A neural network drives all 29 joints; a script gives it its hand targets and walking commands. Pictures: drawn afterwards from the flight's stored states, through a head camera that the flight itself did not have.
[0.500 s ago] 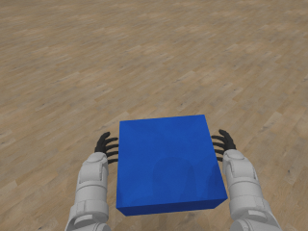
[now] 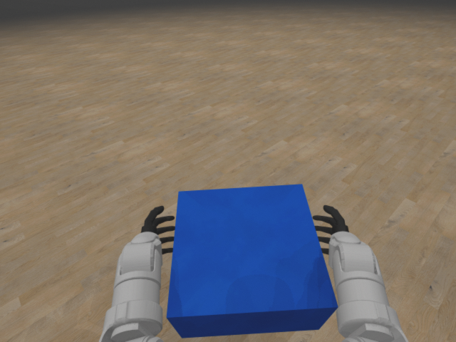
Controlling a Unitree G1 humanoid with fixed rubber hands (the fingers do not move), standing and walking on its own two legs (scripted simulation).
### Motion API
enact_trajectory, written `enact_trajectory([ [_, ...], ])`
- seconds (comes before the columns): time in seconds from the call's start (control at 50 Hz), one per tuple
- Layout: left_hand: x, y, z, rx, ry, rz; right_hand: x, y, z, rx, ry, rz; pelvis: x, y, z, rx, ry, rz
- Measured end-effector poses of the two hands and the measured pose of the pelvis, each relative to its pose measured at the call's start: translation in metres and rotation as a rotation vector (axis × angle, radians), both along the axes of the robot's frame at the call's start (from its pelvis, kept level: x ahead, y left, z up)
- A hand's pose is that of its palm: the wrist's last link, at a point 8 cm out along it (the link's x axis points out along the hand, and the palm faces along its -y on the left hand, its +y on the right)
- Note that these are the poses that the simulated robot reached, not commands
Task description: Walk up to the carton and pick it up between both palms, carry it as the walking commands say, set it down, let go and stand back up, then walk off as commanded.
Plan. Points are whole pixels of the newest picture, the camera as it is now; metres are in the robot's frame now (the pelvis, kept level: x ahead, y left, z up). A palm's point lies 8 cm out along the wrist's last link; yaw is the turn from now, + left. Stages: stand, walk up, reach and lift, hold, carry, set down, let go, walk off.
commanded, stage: reach and lift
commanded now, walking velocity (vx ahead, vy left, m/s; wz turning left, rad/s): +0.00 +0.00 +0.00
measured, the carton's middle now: (245, 257) +0.31 +0.01 -0.03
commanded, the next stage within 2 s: hold in 0.92 s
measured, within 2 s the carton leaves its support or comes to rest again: neither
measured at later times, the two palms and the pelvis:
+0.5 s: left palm (154, 242) +0.29 +0.18 +0.05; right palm (341, 250) +0.28 -0.17 +0.04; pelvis +0.00 +0.00 +0.00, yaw +0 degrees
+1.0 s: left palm (155, 245) +0.28 +0.18 +0.04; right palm (343, 252) +0.28 -0.17 +0.04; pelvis +0.00 +0.00 +0.00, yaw +0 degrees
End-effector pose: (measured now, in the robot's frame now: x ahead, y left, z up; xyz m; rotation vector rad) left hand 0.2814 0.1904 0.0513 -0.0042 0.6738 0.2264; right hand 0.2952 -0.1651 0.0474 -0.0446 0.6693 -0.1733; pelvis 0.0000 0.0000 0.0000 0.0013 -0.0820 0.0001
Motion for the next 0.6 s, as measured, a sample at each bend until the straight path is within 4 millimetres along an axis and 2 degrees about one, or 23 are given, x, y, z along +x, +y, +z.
enact_trajectory([
  [0.12, 0.004, -0.003, 0.001, 0.000, -0.009, -0.070, -0.003, -0.006, 0.004, -0.010, -0.008, -0.011, 0.000, 0.001, 0.000, 0.000, 0.002, -0.001],
  [0.3, 0.003, -0.011, -0.007, 0.032, 0.010, -0.054, -0.016, -0.010, -0.007, 0.002, 0.008, -0.062, -0.003, 0.005, 0.000, 0.000, 0.014, -0.009],
  [0.6, 0.004, -0.004, -0.001, 0.043, -0.009, -0.005, -0.012, 0.000, -0.003, 0.010, -0.012, -0.059, 0.002, 0.005, 0.001, 0.000, 0.026, -0.004],
])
